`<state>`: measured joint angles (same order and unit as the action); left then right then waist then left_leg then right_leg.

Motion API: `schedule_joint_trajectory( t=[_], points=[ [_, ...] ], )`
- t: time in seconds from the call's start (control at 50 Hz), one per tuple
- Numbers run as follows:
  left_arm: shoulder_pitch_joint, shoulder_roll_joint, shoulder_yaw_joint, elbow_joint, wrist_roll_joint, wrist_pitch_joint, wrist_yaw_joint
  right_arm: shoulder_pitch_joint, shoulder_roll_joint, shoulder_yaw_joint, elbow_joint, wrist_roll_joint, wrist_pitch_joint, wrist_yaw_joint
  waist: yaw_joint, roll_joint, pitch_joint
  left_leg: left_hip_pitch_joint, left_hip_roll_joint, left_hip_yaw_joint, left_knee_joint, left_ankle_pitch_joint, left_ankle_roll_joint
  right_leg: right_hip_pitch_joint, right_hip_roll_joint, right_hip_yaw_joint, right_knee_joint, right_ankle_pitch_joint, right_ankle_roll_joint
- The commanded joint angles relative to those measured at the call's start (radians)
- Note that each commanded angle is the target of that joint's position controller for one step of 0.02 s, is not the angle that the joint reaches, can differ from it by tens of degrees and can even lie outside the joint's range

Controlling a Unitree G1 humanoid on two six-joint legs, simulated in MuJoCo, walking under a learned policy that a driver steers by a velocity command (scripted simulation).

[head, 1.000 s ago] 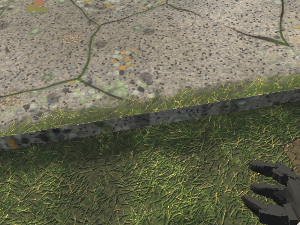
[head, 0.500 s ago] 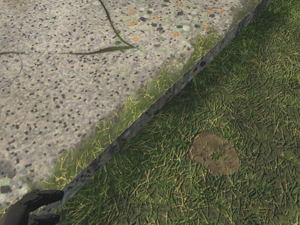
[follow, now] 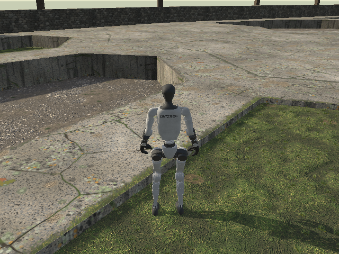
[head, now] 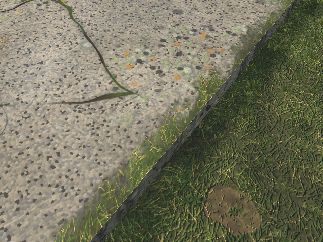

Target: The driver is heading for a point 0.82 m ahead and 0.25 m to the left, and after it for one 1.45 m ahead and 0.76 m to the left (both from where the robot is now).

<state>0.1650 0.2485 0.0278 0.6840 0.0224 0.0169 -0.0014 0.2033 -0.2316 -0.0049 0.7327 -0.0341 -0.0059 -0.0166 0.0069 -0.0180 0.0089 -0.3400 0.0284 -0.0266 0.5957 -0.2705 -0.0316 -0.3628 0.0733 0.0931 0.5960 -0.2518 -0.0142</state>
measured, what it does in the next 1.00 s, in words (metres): walks ahead: left foot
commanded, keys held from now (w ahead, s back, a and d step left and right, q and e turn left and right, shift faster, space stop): shift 0.18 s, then w+shift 0.10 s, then shift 0.36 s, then w+shift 0.36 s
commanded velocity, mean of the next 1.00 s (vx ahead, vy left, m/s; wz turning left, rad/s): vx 0.28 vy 0.00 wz -0.03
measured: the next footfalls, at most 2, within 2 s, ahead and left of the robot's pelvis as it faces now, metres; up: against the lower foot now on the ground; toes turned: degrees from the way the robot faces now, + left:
left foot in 0.80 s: +0.22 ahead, +0.11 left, +0.00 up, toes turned +2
right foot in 1.28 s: +0.69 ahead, -0.15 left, +0.00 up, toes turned +7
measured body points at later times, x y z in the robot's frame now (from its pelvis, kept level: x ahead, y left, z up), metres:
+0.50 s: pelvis +0.09 -0.01 +0.01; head +0.11 -0.03 +0.46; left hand +0.20 +0.25 -0.10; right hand +0.18 -0.29 -0.13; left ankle +0.03 +0.13 -0.70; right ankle +0.09 -0.11 -0.73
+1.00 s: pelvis +0.26 +0.02 +0.02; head +0.27 +0.03 +0.47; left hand +0.40 +0.28 -0.10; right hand +0.26 -0.26 -0.11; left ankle +0.18 +0.10 -0.73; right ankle +0.26 -0.14 -0.65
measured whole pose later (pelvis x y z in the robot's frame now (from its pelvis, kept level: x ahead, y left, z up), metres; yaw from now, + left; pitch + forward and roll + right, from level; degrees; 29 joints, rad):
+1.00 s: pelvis +0.26 +0.02 +0.02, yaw +0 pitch +2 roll +0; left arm 0.21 0.29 0.05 0.80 -0.03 -0.09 -0.02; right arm 0.40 -0.27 -0.05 0.90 0.00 -0.11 0.03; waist -0.05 -0.03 -0.02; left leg -0.07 -0.04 0.04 0.33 -0.30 0.06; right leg -0.56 -0.06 0.02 1.10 -0.23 -0.07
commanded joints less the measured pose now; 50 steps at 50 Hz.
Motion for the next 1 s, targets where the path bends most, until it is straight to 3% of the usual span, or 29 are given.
schedule_joint_trajectory(
  t=[0.02,0.06,0.18,0.2,0.22,0.24,0.28,0.32,0.36,0.4,0.42,0.44,0.46,0.5,0.54,0.6,0.64,0.68,0.72,0.76,0.8,0.82,0.84,0.86,0.88,0.9,0.94,0.96,1.0],
  points=[
    [-0.003,0.090,0.031,-0.048,0.010,0.014,0.007,-0.081,-0.142,-0.035,-0.077,0.007,-0.028,0.003,0.023,0.160,-0.039,-0.026,0.107,-0.138,-0.222,-0.058,0.072,0.121,-0.050,0.020,-0.069,0.027,0.010],
    [0.005,0.088,0.031,-0.034,0.001,0.019,0.006,-0.058,-0.135,-0.032,-0.072,0.005,-0.030,0.004,0.014,0.119,-0.006,-0.017,0.072,-0.091,-0.209,-0.086,0.049,0.101,-0.060,0.040,-0.093,0.017,-0.013],
    [0.005,0.072,0.033,-0.001,-0.005,-0.003,0.015,-0.021,-0.115,-0.031,-0.058,0.018,-0.034,-0.002,-0.010,0.035,-0.060,0.090,0.051,-0.056,-0.134,0.105,0.064,0.101,-0.074,0.053,-0.097,0.134,-0.007],
    [0.043,0.056,0.030,0.022,-0.008,-0.002,0.016,0.007,-0.106,-0.029,-0.044,0.017,-0.031,-0.001,-0.013,0.041,-0.103,0.108,0.037,-0.047,-0.154,-0.074,0.070,0.115,-0.050,0.024,-0.093,-0.028,-0.009],
    [0.062,0.078,0.040,0.032,-0.019,-0.002,0.015,0.034,-0.145,-0.044,-0.035,0.029,-0.024,0.000,-0.022,0.062,-0.068,0.101,0.040,-0.076,-0.179,-0.324,0.098,0.051,-0.018,-0.014,-0.054,-0.256,-0.020],
    [0.040,0.094,0.046,0.019,-0.026,-0.011,0.011,0.067,-0.175,-0.054,-0.027,0.040,-0.022,-0.001,-0.036,0.091,-0.002,0.098,0.099,-0.175,-0.242,-0.529,0.144,-0.062,-0.022,-0.027,-0.009,-0.362,-0.029],
    [-0.030,0.067,0.041,-0.019,-0.055,-0.056,-0.001,0.097,-0.238,-0.077,-0.011,0.057,-0.037,-0.007,-0.044,0.209,0.105,0.132,0.313,-0.472,-0.423,-0.679,0.261,-0.215,-0.057,-0.101,0.144,-0.194,-0.036],
    [-0.062,0.075,0.046,-0.016,-0.041,-0.081,0.001,0.089,-0.202,-0.071,-0.007,0.039,-0.048,-0.012,-0.056,0.156,0.121,0.167,0.310,-0.439,-0.413,-0.383,0.264,-0.244,-0.100,-0.063,0.187,-0.197,-0.048],
    [0.018,0.037,0.035,0.018,-0.036,-0.092,-0.006,-0.005,-0.188,-0.067,-0.020,0.049,-0.039,-0.001,0.003,0.161,0.070,0.111,0.207,-0.239,-0.329,-0.056,0.202,-0.026,-0.076,-0.112,-0.034,-0.115,-0.054],
    [0.100,0.060,0.049,0.062,-0.012,-0.083,-0.010,-0.012,-0.170,-0.064,-0.015,0.051,-0.026,0.001,0.035,0.152,-0.037,0.069,0.117,-0.103,-0.202,0.180,0.131,0.222,-0.026,-0.138,-0.123,0.127,-0.027],
    [0.145,0.103,0.060,0.062,-0.011,-0.076,-0.006,-0.016,-0.122,-0.048,-0.021,0.041,-0.027,0.000,0.044,0.074,-0.078,0.035,0.060,-0.037,-0.079,0.171,0.076,0.304,-0.113,-0.027,-0.164,0.212,-0.046],
    [0.164,0.195,0.077,0.056,-0.015,-0.063,0.003,0.003,-0.060,-0.028,-0.047,0.016,-0.034,-0.005,0.019,-0.170,-0.104,-0.093,-0.054,0.073,0.103,-0.006,-0.006,0.381,-0.258,0.186,-0.207,0.338,-0.138],
    [0.201,0.159,0.063,0.060,-0.009,-0.058,0.002,-0.011,-0.088,-0.030,-0.046,0.018,-0.035,-0.010,0.059,-0.233,-0.109,-0.164,-0.037,0.015,0.221,-0.274,-0.034,0.389,-0.375,0.346,-0.260,0.438,-0.254],
    [0.184,0.156,0.057,0.066,-0.014,-0.067,0.008,-0.008,-0.151,-0.055,-0.027,0.040,-0.032,-0.008,0.046,-0.122,-0.070,-0.289,-0.003,-0.022,0.444,-0.369,-0.038,0.422,-0.396,0.312,-0.241,0.576,-0.281],
    [0.107,0.135,0.046,0.060,-0.023,-0.071,0.016,-0.010,-0.130,-0.055,-0.007,0.036,-0.026,-0.011,0.014,-0.055,-0.063,-0.273,0.046,-0.039,0.382,-0.246,-0.031,0.386,-0.354,0.202,-0.240,0.667,-0.229],
    [0.032,0.109,0.033,0.068,-0.010,-0.053,0.030,-0.010,-0.072,-0.036,0.022,0.039,-0.019,-0.007,-0.014,-0.091,-0.074,-0.064,0.022,0.012,0.157,-0.106,-0.046,0.271,-0.248,0.039,-0.242,0.743,-0.180],
    [0.040,0.128,0.038,0.086,-0.010,-0.042,0.033,-0.024,-0.089,-0.039,0.034,0.043,-0.013,-0.009,-0.007,-0.105,-0.092,0.023,-0.009,0.041,0.051,-0.007,-0.047,0.261,-0.239,0.020,-0.231,0.785,-0.181],
    [0.115,0.213,0.071,0.116,-0.048,-0.035,0.026,-0.061,-0.119,-0.043,0.029,0.055,-0.015,-0.002,0.036,-0.119,-0.077,-0.009,-0.024,0.083,0.043,-0.013,-0.019,0.271,-0.284,0.100,-0.323,0.296,-0.218],
    [0.116,0.206,0.073,0.119,-0.050,-0.046,0.019,-0.158,-0.139,-0.046,0.003,0.068,-0.029,0.009,0.057,-0.115,0.051,-0.086,0.012,0.055,-0.002,-0.064,0.045,0.209,-0.338,0.223,-0.439,-0.305,-0.228],
    [0.100,0.189,0.071,0.122,-0.051,-0.066,0.014,-0.152,-0.145,-0.051,0.012,0.069,-0.060,0.019,0.028,-0.100,0.106,-0.079,0.025,0.047,-0.083,-0.031,0.096,0.204,-0.360,0.247,-0.460,-0.342,-0.223],
    [0.070,0.166,0.066,0.116,-0.052,-0.075,0.008,-0.034,-0.149,-0.063,0.068,0.066,-0.087,0.024,-0.038,-0.053,0.066,0.109,0.012,0.057,-0.147,0.020,0.129,0.141,-0.315,0.171,-0.389,-0.254,-0.195],
    [0.018,0.133,0.055,0.095,-0.044,-0.082,0.004,0.101,-0.173,-0.078,0.115,0.070,-0.094,0.020,-0.103,-0.015,0.013,0.303,0.034,0.009,-0.153,-0.014,0.157,0.019,-0.260,0.095,-0.265,-0.162,-0.163],
    [-0.051,0.061,0.032,0.050,-0.043,-0.101,-0.004,0.259,-0.246,-0.105,0.157,0.062,-0.102,0.017,-0.167,0.164,-0.040,0.532,0.173,-0.264,-0.274,-0.255,0.242,-0.215,-0.114,-0.075,0.070,-0.039,-0.089],
    [-0.075,0.071,0.031,0.016,-0.053,-0.125,-0.004,0.353,-0.275,-0.117,0.164,0.051,-0.111,0.029,-0.198,0.278,-0.073,0.685,0.335,-0.639,-0.410,-0.442,0.339,-0.450,-0.042,-0.071,0.391,-0.201,-0.057],
    [-0.059,0.124,0.045,0.022,-0.076,-0.137,-0.007,0.281,-0.210,-0.094,0.148,0.042,-0.120,0.032,-0.151,0.180,-0.017,0.670,0.346,-0.629,-0.407,-0.477,0.332,-0.581,-0.092,0.003,0.550,-0.206,-0.075],
    [-0.040,0.129,0.042,0.029,-0.080,-0.144,-0.012,0.228,-0.176,-0.084,0.124,0.037,-0.124,0.035,-0.122,0.143,0.014,0.638,0.315,-0.541,-0.408,-0.411,0.303,-0.620,-0.128,0.008,0.598,-0.125,-0.091],
    [-0.052,0.120,0.040,0.027,-0.051,-0.145,-0.018,0.192,-0.135,-0.067,0.114,0.033,-0.119,0.044,-0.085,0.072,0.052,0.544,0.269,-0.402,-0.434,-0.238,0.264,-0.611,-0.181,0.001,0.560,-0.009,-0.085],
    [-0.059,0.106,0.039,0.024,-0.045,-0.138,-0.024,0.185,-0.111,-0.056,0.115,0.029,-0.114,0.047,-0.067,0.078,0.068,0.482,0.236,-0.333,-0.446,-0.160,0.241,-0.573,-0.197,-0.008,0.526,0.037,-0.073],
    [-0.078,0.075,0.029,0.012,-0.041,-0.123,-0.032,0.201,-0.123,-0.053,0.122,0.037,-0.109,0.044,-0.058,0.090,0.097,0.406,0.204,-0.242,-0.476,-0.031,0.230,-0.563,-0.205,-0.041,0.475,0.101,-0.036]
  ],
)
Velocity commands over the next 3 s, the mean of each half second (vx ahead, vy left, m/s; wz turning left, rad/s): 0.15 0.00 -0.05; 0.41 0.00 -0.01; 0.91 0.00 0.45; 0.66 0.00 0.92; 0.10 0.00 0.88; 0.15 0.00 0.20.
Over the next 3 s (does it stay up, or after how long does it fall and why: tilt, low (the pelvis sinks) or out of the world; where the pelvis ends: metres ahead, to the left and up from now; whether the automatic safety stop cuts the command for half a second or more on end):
stays up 1.12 0.24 0.13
